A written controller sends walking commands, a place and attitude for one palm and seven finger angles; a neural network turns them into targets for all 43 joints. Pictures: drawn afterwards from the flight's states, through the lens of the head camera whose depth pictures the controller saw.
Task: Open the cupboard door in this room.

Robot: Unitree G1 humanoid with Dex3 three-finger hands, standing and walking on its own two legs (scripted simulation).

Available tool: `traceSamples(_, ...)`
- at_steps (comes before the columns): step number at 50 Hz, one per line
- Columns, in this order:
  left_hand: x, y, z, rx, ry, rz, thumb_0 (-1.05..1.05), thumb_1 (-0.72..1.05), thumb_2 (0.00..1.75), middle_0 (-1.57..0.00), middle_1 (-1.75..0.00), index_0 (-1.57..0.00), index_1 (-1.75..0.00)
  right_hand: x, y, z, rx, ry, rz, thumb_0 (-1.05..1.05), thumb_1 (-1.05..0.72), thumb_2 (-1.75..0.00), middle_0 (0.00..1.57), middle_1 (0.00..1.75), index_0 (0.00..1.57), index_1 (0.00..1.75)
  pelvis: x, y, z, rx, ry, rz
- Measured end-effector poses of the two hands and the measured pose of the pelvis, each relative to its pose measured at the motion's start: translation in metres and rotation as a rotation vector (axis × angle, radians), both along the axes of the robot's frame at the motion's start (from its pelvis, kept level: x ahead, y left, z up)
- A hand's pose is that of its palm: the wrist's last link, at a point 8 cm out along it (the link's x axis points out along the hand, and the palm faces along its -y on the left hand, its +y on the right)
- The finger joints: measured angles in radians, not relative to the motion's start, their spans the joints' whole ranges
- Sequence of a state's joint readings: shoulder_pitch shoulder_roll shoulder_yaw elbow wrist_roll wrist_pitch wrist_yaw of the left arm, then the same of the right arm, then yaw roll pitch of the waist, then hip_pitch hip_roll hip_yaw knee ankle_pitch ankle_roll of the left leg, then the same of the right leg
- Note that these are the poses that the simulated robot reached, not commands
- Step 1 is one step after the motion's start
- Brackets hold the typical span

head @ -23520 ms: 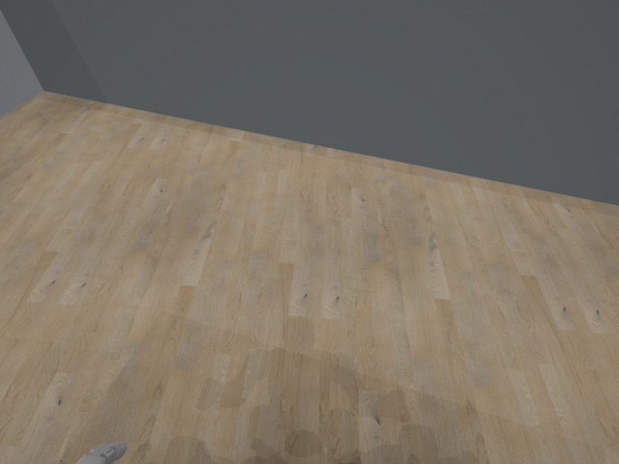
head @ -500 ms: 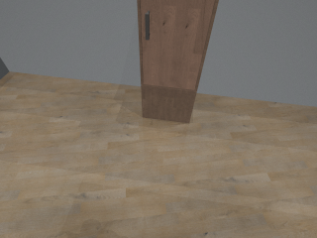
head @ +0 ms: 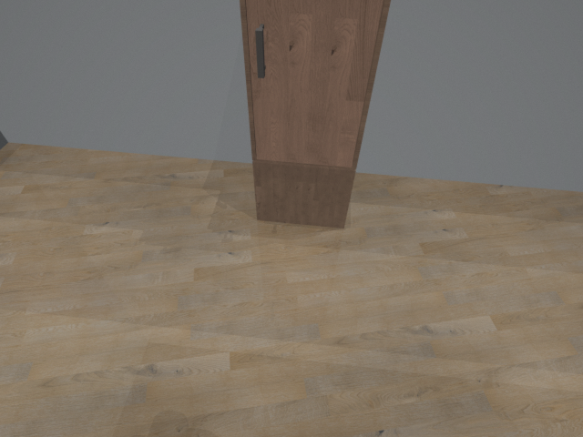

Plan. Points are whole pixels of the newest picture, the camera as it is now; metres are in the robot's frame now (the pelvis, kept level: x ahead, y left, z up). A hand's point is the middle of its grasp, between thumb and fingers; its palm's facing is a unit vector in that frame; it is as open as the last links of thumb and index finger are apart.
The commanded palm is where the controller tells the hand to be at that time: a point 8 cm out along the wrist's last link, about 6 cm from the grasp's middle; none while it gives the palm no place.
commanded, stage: look at it before walking up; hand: left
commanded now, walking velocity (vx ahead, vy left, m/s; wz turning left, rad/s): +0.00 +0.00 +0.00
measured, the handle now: (261, 51) +1.09 +0.15 +0.03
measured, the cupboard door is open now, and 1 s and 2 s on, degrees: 0 0 0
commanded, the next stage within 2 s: walk to a spot facing it in 0.42 s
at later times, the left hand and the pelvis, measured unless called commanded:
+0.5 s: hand out of the picture -0.03 +0.14 -0.18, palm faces +0.04 -0.99 -0.15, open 7.4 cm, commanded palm none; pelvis +0.00 -0.01 +0.00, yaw +0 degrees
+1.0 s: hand out of the picture -0.01 +0.17 -0.20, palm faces +0.11 -0.98 -0.13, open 7.4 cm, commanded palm none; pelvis +0.09 +0.01 -0.02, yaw +2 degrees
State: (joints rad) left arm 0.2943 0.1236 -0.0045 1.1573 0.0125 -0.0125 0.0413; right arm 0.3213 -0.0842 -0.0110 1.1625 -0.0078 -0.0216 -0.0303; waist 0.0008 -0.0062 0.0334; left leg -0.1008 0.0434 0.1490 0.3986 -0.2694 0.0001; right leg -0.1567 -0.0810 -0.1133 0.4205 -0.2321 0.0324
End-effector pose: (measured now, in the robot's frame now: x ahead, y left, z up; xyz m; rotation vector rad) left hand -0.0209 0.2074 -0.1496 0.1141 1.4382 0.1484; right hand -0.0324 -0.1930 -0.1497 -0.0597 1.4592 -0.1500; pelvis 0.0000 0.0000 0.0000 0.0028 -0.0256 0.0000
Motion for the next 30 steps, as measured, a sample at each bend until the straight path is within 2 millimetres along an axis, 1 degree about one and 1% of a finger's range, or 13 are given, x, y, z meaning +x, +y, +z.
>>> traceSamples(7,-0.002,-0.003,0.000,-0.002,0.003,0.004,0.00,0.91,0.90,-0.19,-0.30,-0.20,-0.30,0.000,-0.005,0.000,-0.006,0.002,0.001,0.00,-0.91,-0.90,0.20,0.29,0.20,0.30,0.000,-0.002,0.000,0.000,-0.001,0.001)
traceSamples(19,-0.011,-0.014,-0.001,-0.020,0.016,0.013,0.00,0.91,0.90,-0.19,-0.30,-0.20,-0.30,0.005,-0.015,0.002,-0.021,-0.014,0.011,0.00,-0.91,-0.90,0.20,0.29,0.20,0.30,-0.002,-0.007,0.000,0.000,-0.004,0.004)
traceSamples(30,-0.016,-0.014,0.001,-0.010,0.021,0.017,0.00,0.91,0.90,-0.19,-0.30,-0.20,-0.30,0.005,-0.019,0.001,-0.019,-0.015,0.018,0.00,-0.91,-0.90,0.20,0.29,0.20,0.30,-0.004,-0.010,0.000,0.000,-0.002,0.008)
